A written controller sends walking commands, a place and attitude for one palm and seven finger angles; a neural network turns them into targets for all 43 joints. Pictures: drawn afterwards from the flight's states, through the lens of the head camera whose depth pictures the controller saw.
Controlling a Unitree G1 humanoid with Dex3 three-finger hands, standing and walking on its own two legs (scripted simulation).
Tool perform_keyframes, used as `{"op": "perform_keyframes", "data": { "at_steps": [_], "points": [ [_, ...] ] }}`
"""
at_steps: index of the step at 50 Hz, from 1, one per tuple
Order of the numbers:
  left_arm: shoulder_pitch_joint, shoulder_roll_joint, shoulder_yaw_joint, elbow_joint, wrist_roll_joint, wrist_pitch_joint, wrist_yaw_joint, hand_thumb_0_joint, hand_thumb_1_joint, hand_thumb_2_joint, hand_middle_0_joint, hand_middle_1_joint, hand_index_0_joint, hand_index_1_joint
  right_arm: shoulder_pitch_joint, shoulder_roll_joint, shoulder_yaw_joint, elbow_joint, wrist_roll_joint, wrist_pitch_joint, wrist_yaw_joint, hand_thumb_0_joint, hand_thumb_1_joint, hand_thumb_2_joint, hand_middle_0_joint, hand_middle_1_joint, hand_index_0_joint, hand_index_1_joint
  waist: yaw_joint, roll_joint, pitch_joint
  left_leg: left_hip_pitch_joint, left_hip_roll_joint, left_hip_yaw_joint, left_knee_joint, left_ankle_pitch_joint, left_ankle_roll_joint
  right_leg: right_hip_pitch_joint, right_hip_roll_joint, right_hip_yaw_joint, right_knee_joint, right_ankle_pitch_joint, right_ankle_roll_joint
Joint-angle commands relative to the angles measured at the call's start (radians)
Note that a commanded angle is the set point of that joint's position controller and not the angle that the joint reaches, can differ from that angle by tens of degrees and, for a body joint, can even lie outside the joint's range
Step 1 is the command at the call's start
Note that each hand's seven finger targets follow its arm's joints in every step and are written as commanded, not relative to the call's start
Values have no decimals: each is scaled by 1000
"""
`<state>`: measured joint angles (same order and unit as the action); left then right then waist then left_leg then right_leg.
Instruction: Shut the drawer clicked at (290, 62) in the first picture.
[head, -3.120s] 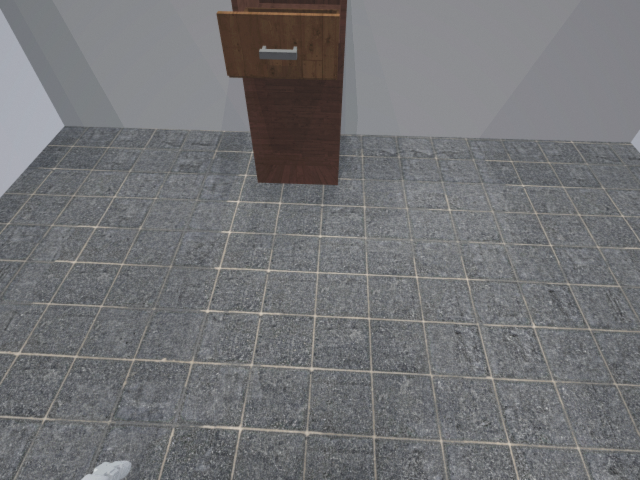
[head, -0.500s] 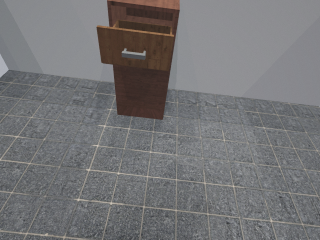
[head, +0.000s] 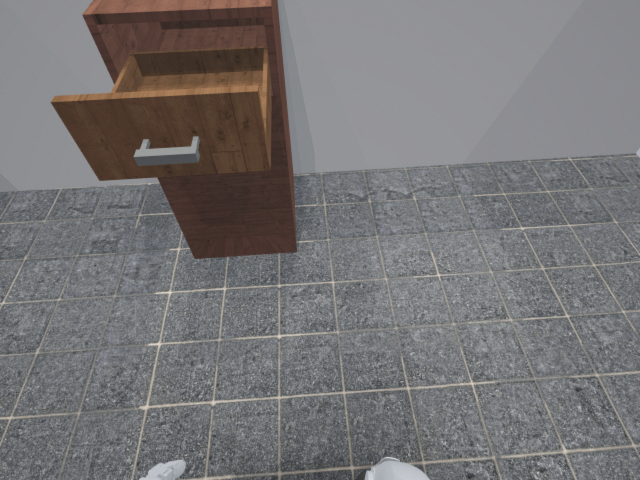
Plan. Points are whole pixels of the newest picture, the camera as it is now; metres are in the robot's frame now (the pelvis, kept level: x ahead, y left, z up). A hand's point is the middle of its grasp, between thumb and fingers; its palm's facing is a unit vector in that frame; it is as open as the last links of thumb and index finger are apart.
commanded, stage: take the last steps up to it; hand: left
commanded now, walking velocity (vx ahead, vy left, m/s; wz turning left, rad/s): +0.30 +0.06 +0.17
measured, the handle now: (169, 149) +0.65 +0.29 +0.02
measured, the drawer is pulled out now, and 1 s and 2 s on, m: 0.29 0.29 0.29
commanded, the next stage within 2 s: come to a stop and stand still in 0.96 s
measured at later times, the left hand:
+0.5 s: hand out of the picture +0.08 +0.22 -0.17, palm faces +0.16 -0.98 -0.14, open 7.3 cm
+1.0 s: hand (208, 319) +0.39 +0.21 -0.14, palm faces +0.08 -0.98 -0.21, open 7.3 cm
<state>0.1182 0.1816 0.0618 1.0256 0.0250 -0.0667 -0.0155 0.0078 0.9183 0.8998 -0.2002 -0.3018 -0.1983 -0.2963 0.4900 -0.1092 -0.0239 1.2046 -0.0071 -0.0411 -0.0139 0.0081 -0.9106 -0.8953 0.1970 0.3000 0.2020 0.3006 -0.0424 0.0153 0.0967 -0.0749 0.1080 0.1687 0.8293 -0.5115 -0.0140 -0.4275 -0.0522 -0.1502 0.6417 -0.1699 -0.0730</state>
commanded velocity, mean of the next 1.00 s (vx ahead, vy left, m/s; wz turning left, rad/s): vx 0.26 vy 0.02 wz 0.06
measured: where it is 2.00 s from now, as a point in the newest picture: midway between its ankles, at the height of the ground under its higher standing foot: (313, 443)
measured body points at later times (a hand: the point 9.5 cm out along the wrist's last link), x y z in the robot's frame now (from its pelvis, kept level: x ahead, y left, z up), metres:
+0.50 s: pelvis +0.14 +0.05 +0.02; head +0.14 +0.07 +0.46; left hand +0.07 +0.27 -0.15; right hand +0.23 -0.19 -0.12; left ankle +0.17 +0.15 -0.72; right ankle +0.10 -0.08 -0.69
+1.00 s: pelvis +0.30 +0.03 +0.01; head +0.32 +0.01 +0.46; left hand +0.39 +0.26 -0.13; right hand +0.22 -0.17 -0.16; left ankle +0.19 +0.14 -0.67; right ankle +0.37 -0.06 -0.72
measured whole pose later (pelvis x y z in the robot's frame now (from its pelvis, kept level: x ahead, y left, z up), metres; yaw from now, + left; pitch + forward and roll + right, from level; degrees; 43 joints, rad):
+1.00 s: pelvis +0.30 +0.03 +0.01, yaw +4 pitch -2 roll +0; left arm 0.14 0.14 0.05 1.02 0.02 -0.07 0.00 0.01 0.92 0.90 -0.20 -0.30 -0.20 -0.30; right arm 0.42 -0.11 -0.03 1.17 -0.01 -0.02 -0.01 0.01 -0.91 -0.90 0.20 0.30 0.20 0.30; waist -0.04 0.04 0.08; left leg -0.23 0.06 0.08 0.97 -0.51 0.01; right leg -0.35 -0.06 -0.16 0.63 -0.24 -0.05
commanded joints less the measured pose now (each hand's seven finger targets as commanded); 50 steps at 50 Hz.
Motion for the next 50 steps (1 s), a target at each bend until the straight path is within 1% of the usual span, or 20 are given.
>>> {"op": "perform_keyframes", "data": {
  "at_steps": [1, 3, 5, 15, 18, 20, 21, 22, 23, 24, 26, 28, 30, 41, 44, 45, 46, 47, 48, 50],
  "points": [
    [269, 180, 28, 31, -15, 4, 27, 0, 900, 900, -200, -300, -200, -300, -63, -94, -32, -115, 0, -19, -9, 0, -900, -900, 200, 300, 200, 300, 103, -148, -171, -474, 14, -168, 544, 62, 26, 409, -365, 453, -328, 307, -149],
    [168, 101, 6, 6, -10, -1, 34, 0, 900, 900, -200, -300, -200, -300, -63, -69, -27, -98, -13, 7, -1, 0, -900, -900, 200, 300, 200, 300, 44, -82, -79, -424, 51, -170, 460, 165, 18, 192, -303, 295, -399, 123, -98],
    [138, 82, 3, 2, -2, -3, 37, 0, 900, 900, -200, -300, -200, -300, -20, -51, -28, -85, -18, 26, 7, 0, -900, -900, 200, 300, 200, 300, 5, -108, -69, -382, 53, -146, 361, 201, 5, 107, -264, 204, -443, 6, -75],
    [231, 130, 16, 30, 4, -1, 23, 0, 900, 900, -200, -300, -200, -300, -260, -82, -36, -200, -17, 19, 41, 0, -900, -900, 200, 300, 200, 300, 71, -126, 6, -382, 17, -73, -94, 235, -3, 194, -266, 182, -504, -216, -78],
    [236, 147, 21, 34, 4, 8, 21, 0, 900, 900, -200, -300, -200, -300, -271, -101, -33, -219, -16, 9, 42, 0, -900, -900, 200, 300, 200, 300, 65, -130, 1, -304, -2, -54, -196, 212, 8, 213, -267, 166, -459, -227, -71],
    [228, 139, 20, 38, 0, 18, 21, 0, 900, 900, -200, -300, -200, -300, -200, -110, -33, -198, -16, 2, 37, 0, -900, -900, 200, 300, 200, 300, 27, -51, -4, -103, -35, -11, -324, 246, 12, 110, -218, 115, -372, -275, -39],
    [225, 117, 14, 31, -3, 23, 17, 0, 900, 900, -200, -300, -200, -300, -118, -144, -38, -173, -16, -3, 29, 0, -900, -900, 200, 300, 200, 300, -7, 39, -28, 25, -18, -55, -388, 195, 21, 36, -162, 65, -248, -285, -9],
    [219, 64, 4, 10, -8, 24, 9, 0, 900, 900, -200, -300, -200, -300, -21, -226, -56, -151, -27, -8, 18, 0, -900, -900, 200, 300, 200, 300, -46, 240, -47, 127, 158, -317, -515, 86, 91, -100, -54, -24, 15, -277, 42],
    [173, 40, -4, -32, -5, 18, 7, 0, 900, 900, -200, -300, -200, -300, 62, -292, -69, -144, -28, -5, 9, 0, -900, -900, 200, 300, 200, 300, -70, 339, -59, 161, 310, -553, -644, 51, 189, -227, 20, -37, 277, -410, 62],
    [137, 64, -1, -43, 5, 20, 13, 0, 900, 900, -200, -300, -200, -300, 54, -284, -66, -140, -23, -4, 0, 0, -900, -900, 200, 300, 200, 300, -69, 275, -58, 118, 329, -571, -649, 15, 222, -259, -12, 58, 440, -412, 45],
    [121, 57, 4, -26, 1, 16, 1, 0, 900, 900, -200, -300, -200, -300, -64, -205, -45, -170, -16, -15, -7, 0, -900, -900, 200, 300, 200, 300, -21, 117, 6, 8, 267, -435, -663, 65, 206, -277, -70, 114, 520, -248, 43],
    [182, 30, 0, 9, 5, 25, -2, 0, 900, 900, -200, -300, -200, -300, -117, -159, -28, -172, -12, -33, -11, 0, -900, -900, 200, 300, 200, 300, 28, 81, -14, -34, 196, -286, -664, 289, 167, -199, -82, 110, 483, -133, 63],
    [214, 21, -1, 25, 3, 35, 0, 0, 900, 900, -200, -300, -200, -300, -108, -149, -25, -158, -7, -44, -15, 0, -900, -900, 200, 300, 200, 300, 45, 63, -54, -5, 173, -213, -652, 467, 175, -171, -81, 103, 446, -96, 77],
    [27, 8, -1, -43, -1, 40, 5, 0, 900, 900, -200, -300, -200, -300, -22, -145, -39, -73, -21, -28, -13, 0, -900, -900, 200, 300, 200, 300, 14, 87, 39, -23, 188, -166, -596, 525, 184, -52, -47, 41, 49, -89, 68],
    [158, 37, 9, -5, 3, 28, 9, 0, 900, 900, -200, -300, -200, -300, -46, -141, -36, -68, -19, -20, -13, 0, -900, -900, 200, 300, 200, 300, 82, 40, -15, -98, 129, -123, -408, 520, 134, 211, 9, 3, -115, -14, 51],
    [272, 84, 20, 29, 6, 16, 15, 0, 900, 900, -200, -300, -200, -300, -45, -121, -33, -72, -10, -25, -8, 0, -900, -900, 200, 300, 200, 300, 131, -45, -80, -180, 73, -68, -225, 509, 95, 391, -46, 78, -147, 37, 23],
    [383, 177, 41, 58, 8, 3, 24, 0, 900, 900, -200, -300, -200, -300, -7, -70, -25, -93, 0, -31, -1, 0, -900, -900, 200, 300, 200, 300, 147, -250, -187, -390, -41, 9, 51, 226, 45, 605, -290, 383, -221, 175, -67],
    [449, 227, 41, 64, -11, 4, 27, 0, 900, 900, -200, -300, -200, -300, -40, -84, -20, -122, 2, -23, -4, 0, -900, -900, 200, 300, 200, 300, 155, -239, -222, -469, -89, -52, 298, -100, 30, 611, -417, 548, -325, 315, -163],
    [377, 216, 40, 54, -10, 2, 31, 0, 900, 900, -200, -300, -200, -300, -70, -82, -27, -123, 0, -15, -5, 0, -900, -900, 200, 300, 200, 300, 136, -229, -215, -481, -48, -139, 399, -66, 30, 514, -407, 542, -347, 220, -177],
    [224, 116, 19, 16, -9, 6, 43, 0, 900, 900, -200, -300, -200, -300, -133, -73, -32, -132, -9, -2, 0, 0, -900, -900, 200, 300, 200, 300, 85, -117, -67, -488, 24, -165, 394, 75, 22, 309, -340, 370, -382, 160, -130]
  ]
}}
